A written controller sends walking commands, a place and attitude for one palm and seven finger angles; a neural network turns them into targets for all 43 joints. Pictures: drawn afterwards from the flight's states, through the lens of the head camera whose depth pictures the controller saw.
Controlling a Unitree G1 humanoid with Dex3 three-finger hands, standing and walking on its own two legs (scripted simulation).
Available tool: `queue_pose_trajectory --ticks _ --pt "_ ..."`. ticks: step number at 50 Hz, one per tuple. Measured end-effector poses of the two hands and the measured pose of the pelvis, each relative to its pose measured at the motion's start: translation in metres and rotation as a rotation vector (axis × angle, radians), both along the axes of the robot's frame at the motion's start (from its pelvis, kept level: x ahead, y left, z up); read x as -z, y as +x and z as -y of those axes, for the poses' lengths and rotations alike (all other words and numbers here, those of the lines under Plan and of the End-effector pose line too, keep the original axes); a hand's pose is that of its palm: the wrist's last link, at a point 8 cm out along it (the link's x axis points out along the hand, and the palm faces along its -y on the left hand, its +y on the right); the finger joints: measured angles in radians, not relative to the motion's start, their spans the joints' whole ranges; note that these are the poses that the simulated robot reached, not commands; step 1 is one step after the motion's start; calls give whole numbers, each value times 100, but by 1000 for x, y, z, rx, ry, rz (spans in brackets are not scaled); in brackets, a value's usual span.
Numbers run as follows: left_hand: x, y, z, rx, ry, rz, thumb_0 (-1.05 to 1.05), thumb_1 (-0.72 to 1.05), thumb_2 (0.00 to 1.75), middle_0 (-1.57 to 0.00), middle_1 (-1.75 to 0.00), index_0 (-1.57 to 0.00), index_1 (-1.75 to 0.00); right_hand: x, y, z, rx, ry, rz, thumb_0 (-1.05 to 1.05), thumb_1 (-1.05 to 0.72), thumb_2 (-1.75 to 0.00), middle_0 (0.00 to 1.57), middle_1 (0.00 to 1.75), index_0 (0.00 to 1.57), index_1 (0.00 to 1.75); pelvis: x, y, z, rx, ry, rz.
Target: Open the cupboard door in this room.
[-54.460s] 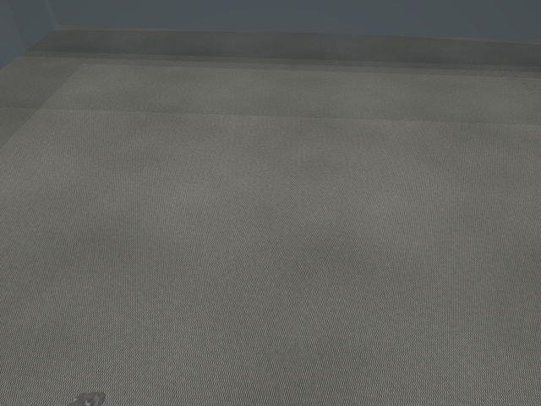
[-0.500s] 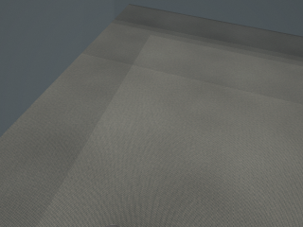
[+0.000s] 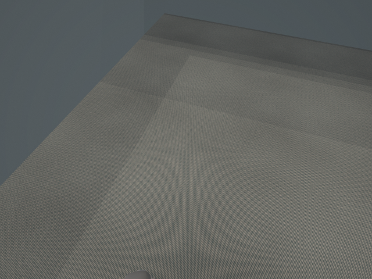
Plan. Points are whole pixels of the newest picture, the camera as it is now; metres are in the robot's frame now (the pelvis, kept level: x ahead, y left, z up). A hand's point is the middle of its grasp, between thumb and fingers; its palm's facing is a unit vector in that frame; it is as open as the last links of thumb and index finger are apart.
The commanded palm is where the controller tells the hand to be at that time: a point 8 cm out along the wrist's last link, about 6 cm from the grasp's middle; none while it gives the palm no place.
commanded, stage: turn to face it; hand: left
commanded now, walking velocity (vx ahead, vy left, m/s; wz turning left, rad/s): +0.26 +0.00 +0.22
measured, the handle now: out of the picture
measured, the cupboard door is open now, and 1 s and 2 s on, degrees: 46 46 46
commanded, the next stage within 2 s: none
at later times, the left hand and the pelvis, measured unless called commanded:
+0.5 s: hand (119, 243) +0.23 +0.19 -0.16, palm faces +0.25 -0.94 -0.21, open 7.4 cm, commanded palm none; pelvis +0.17 -0.02 -0.01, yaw +13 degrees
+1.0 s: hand (111, 248) +0.21 +0.20 -0.16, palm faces +0.51 -0.80 -0.32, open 7.4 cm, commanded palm none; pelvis +0.24 -0.04 -0.01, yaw +32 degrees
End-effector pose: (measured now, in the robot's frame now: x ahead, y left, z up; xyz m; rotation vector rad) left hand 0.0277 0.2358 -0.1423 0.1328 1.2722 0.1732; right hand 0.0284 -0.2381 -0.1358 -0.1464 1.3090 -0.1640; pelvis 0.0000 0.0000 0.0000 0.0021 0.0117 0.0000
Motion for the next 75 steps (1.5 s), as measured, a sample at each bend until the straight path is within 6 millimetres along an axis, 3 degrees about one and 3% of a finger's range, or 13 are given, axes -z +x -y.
queue_pose_trajectory --ticks 4,7,12,17,23,28,34,41,49,57,63,70,75 --pt "12 -5 -7 -38 -27 -119 0 93 90 -20 -30 -20 -30 -4 84 -6 -62 -23 119 0 -91 -90 20 30 20 30 7 41 -10 0 -11 14" --pt "25 3 -14 -34 -31 -192 0 92 90 -20 -30 -20 -30 1 127 -12 -73 -46 190 0 -91 -90 20 30 20 30 18 67 -16 15 -14 26" --pt "16 66 -15 -55 -10 -118 1 91 90 -20 -29 -19 -30 5 142 -18 -105 -27 111 0 -91 -90 20 30 20 30 11 98 -9 -41 -9 21" --pt "3 141 -6 -88 24 76 1 91 90 -20 -29 -19 -30 20 149 -1 -137 -4 -29 0 -92 -90 21 30 20 30 14 126 8 -121 1 12" --pt "-6 177 3 -151 49 138 1 91 90 -20 -30 -20 -30 17 202 17 -180 -14 -62 0 -91 -90 20 30 20 30 11 161 17 -210 15 9" --pt "-3 174 2 -215 29 102 0 91 90 -21 -30 -20 -30 0 275 5 -277 -32 27 1 -91 -90 20 30 20 30 4 182 13 -270 38 -2" --pt "19 155 -24 -288 39 17 0 91 90 -21 -30 -20 -30 -1 351 -20 -399 -64 183 0 -91 -90 20 30 20 30 22 198 0 -331 4 2" --pt "-5 168 -35 -381 106 73 1 91 90 -20 -29 -20 -30 -1 375 -21 -501 -60 128 0 -90 -90 20 30 20 30 13 214 15 -425 -18 3" --pt "-19 158 -5 -465 173 88 1 91 90 -20 -30 -20 -30 17 418 -14 -569 -15 80 0 -90 -90 20 30 20 30 17 240 38 -539 12 -1" --pt "-6 118 39 -594 61 -9 1 90 90 -20 -30 -20 -30 -5 462 -59 -700 3 122 0 -91 -90 20 30 20 30 6 253 34 -637 34 -10" --pt "21 86 44 -704 13 -67 1 90 90 -21 -30 -20 -30 -4 482 -97 -821 -14 197 0 -90 -90 20 30 20 30 21 251 26 -714 5 -1" --pt "0 97 33 -782 69 6 1 91 90 -20 -30 -20 -30 -6 483 -94 -892 -33 127 0 -90 -90 21 30 20 30 9 263 35 -803 -22 8" --pt "-9 111 33 -807 151 67 1 90 90 -20 -30 -20 -30 9 500 -86 -912 -15 86 0 -90 -90 21 30 21 30 16 284 46 -864 -10 -16"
